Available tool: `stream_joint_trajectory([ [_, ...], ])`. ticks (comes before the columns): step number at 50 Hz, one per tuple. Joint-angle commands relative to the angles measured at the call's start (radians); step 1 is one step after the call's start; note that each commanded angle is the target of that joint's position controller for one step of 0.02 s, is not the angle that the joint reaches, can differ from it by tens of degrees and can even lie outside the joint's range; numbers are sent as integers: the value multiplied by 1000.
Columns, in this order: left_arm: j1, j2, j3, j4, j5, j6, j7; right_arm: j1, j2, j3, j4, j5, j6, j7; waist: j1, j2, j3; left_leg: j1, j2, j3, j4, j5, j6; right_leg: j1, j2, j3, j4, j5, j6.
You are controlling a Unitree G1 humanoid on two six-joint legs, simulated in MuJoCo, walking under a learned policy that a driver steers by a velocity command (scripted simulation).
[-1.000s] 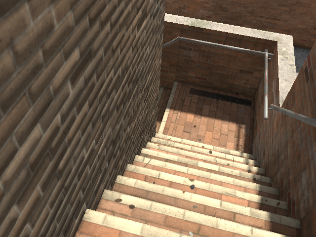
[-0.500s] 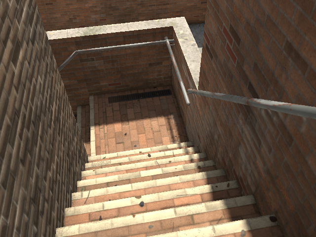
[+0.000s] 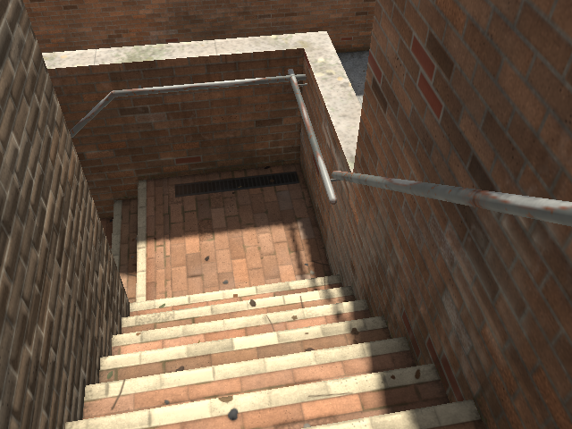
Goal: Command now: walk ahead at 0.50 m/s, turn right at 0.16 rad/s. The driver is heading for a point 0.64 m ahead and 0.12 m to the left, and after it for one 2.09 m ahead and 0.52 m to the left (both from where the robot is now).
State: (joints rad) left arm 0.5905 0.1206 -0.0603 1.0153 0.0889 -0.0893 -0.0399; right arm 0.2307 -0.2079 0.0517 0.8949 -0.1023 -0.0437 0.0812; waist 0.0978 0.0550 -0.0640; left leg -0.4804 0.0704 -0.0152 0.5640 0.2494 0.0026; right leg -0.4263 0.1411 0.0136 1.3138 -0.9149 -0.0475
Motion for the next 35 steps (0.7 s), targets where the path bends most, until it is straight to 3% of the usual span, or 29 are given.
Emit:
stream_joint_trajectory([
  [1, -85, 273, 55, -56, -22, 37, -9, 201, -135, -56, 49, 54, -22, -24, -138, -71, 136, 292, 65, -14, -449, 65, 66, -64, -252, 483, -57, 475, -191],
  [2, -40, 278, 57, -35, 25, 32, -57, 556, -224, -111, 165, 22, -47, -27, -252, 0, 21, 709, -5, 106, -200, 3, 99, -250, -147, 338, 238, 690, -115],
  [3, 214, 80, 48, 46, -2, 3, -99, 665, -332, -155, 184, 12, -41, -11, -192, 241, -179, 1055, 174, -90, 159, 587, 333, -579, 42, 186, 766, 166, -11],
  [4, 167, 132, 66, -40, -56, 3, -107, 586, -377, -161, 152, 0, -22, 16, -173, 146, -133, 1045, 281, -302, 97, 738, 408, -857, 61, 100, 939, 125, 12],
  [5, -11, 189, 70, -148, -65, 8, -82, 510, -371, -177, 142, -8, -11, 23, -236, 89, -74, 1023, 353, -499, -9, 304, 470, -1105, 27, 78, 940, 165, 48],
  [6, -97, 130, 39, -167, -42, 24, -58, 385, -200, -125, 155, -11, -10, 11, -172, -53, 61, 807, 386, -537, -95, -296, 394, -1205, -141, 199, 762, 437, 0],
  [7, -48, 100, 26, -136, -33, 35, -32, 363, -70, -83, 169, -9, -12, 11, -116, -130, 111, 557, 332, -441, -131, -392, 361, -1061, -197, 221, 645, 578, -34],
  [8, -34, 75, 20, -128, -35, 40, -31, 336, -13, -67, 178, -17, -22, -2, -51, -95, 195, 271, 296, -378, -178, -327, 340, -908, -232, 167, 587, 641, -43],
  [9, -29, 27, 3, -113, 10, 43, -44, 293, 88, -37, 187, -29, -56, -37, -27, -111, 217, 131, 142, -234, -137, -373, 254, -857, -294, 177, 253, 969, -60],
  [10, -64, 36, 2, -108, 20, 46, -73, 294, 72, -33, 190, 1, -84, -56, -58, -80, 233, -27, 86, -164, -121, -425, 238, -746, -276, 103, 81, 1151, -57],
  [11, -170, 75, 18, -121, -1, 50, -97, 295, 33, -26, 174, 29, -103, -62, -104, -38, 173, -221, 37, -81, -173, -559, 240, -480, -255, 2, -109, 1341, -44],
  [12, -262, 76, 15, -133, -10, 44, -112, 314, -16, -21, 206, 12, -120, -62, -101, 44, 160, -321, 36, -129, -164, -565, 223, -366, -262, 11, 7, 1388, -14],
  [13, -234, 99, 17, -131, -3, 38, -119, 300, -76, -29, 195, 7, -127, -64, -72, 42, 134, -325, 38, -133, -112, -505, 224, -330, -231, -5, 36, 1341, -7],
  [14, -256, 140, 22, -141, 25, 34, -108, 349, -76, -29, 209, 10, -139, -84, -105, -41, 123, -105, 61, -176, -18, -467, 227, -497, -252, 83, -181, 1448, -8],
  [15, -333, 162, 30, -153, 34, 24, -89, 383, -70, -18, 213, 13, -142, -96, -125, -37, 109, 24, 78, -216, 45, -424, 216, -565, -246, 81, -292, 1471, -8],
  [16, -421, 170, 71, -157, -81, 30, 5, 306, -120, -47, 181, 211, -97, -97, -64, -145, 78, 19, 77, -212, 74, -467, 174, -297, -221, 20, -515, 1598, 13],
  [17, -453, 154, 64, -144, -104, 46, 29, 294, -159, -51, 149, 207, -77, -96, -111, -125, 80, -48, 70, -198, 75, -533, 156, -171, -180, -42, -516, 1620, 17],
  [18, -491, 132, 66, -140, -92, 58, 36, 301, -144, -52, 139, 177, -53, -106, -134, -91, 102, -37, 57, -186, 119, -572, 158, -137, -163, -49, -526, 1586, 24],
  [20, -585, 107, 74, -171, -78, 80, 35, 371, -74, -48, 146, 110, -8, -124, -209, 18, 220, 101, 43, -191, 182, -541, 189, -257, -161, -39, -656, 1395, 36],
  [23, -663, 98, 81, -215, -110, 56, 33, 445, -8, -48, 179, 51, 16, -131, -304, 23, 285, 306, 12, -219, 319, -300, 221, -276, -193, 3, -983, 1304, 34],
  [25, -607, 137, 97, -195, -110, 42, 35, 436, -49, -67, 173, 51, 12, -129, -323, 33, 254, 330, 24, -273, 416, -80, 236, -148, -206, 3, -1057, 1206, 17],
  [28, -234, 212, 138, -41, -100, 54, 44, 417, -65, -79, 183, 67, -1, -122, -177, -63, 135, 163, -16, -214, 793, -112, 229, 326, -239, -65, -1195, 1287, -3],
  [29, -111, 248, 150, -3, -88, 74, 48, 458, -64, -89, 193, 65, -2, -111, -119, -194, 55, -42, -104, -106, 1122, -552, 189, 600, -272, -28, -1142, 1319, -21],
  [30, 17, 234, 146, 23, -91, 87, 38, 468, -37, -107, 175, 78, 2, -112, -83, -268, -112, -412, -189, -14, 1496, -1260, 149, 984, -420, 83, -652, 1681, -91],
  [31, 8, 213, 130, 6, -112, 89, 24, 454, -62, -91, 119, 93, 0, -124, -71, -207, -185, -619, -120, -28, 1519, -1247, 155, 1050, -474, 135, -552, 1487, -144],
  [32, -4, 287, 162, 0, -130, 90, 37, 306, -61, -83, 58, 78, 6, -120, -14, -293, -183, -766, -75, -38, 1528, -1076, 139, 976, -613, 349, -748, 886, -322],
  [33, -74, 210, 146, -24, -116, 102, 50, 205, -113, -99, 59, 41, 10, -110, -26, -116, -53, -732, -56, -28, 1415, -934, 98, 715, -554, 361, -923, 544, -325],
  [34, -160, 174, 121, -52, -87, 90, 54, 200, -121, -107, 42, 59, 11, -99, -97, -97, 42, -601, -35, -80, 1142, -706, 57, 465, -533, 328, -939, 553, -304],
  [35, -160, 122, 98, -26, -69, 72, 53, 203, -81, -105, 81, 53, 13, -92, -120, -98, 136, -553, -28, -129, 1023, -590, 34, 297, -452, 268, -849, 758, -245],
])
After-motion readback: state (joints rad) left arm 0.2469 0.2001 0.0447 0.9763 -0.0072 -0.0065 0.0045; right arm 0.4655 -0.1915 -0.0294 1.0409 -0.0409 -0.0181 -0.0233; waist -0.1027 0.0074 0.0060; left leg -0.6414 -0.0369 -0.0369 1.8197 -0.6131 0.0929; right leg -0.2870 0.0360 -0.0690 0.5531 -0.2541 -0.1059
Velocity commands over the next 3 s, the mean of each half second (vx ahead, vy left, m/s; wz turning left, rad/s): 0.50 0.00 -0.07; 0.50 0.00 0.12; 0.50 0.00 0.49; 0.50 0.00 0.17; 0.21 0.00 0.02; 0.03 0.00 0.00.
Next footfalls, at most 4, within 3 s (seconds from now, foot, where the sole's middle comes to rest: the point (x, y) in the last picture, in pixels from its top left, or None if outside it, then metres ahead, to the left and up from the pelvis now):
0.04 left None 0.11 0.11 -0.84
0.58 right None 0.40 -0.05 -1.04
1.08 left None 0.59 0.17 -1.24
1.48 right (302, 415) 0.86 0.05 -1.44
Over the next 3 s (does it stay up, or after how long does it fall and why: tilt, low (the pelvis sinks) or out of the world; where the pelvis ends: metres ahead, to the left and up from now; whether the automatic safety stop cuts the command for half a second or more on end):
stays up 1.23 0.25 -1.08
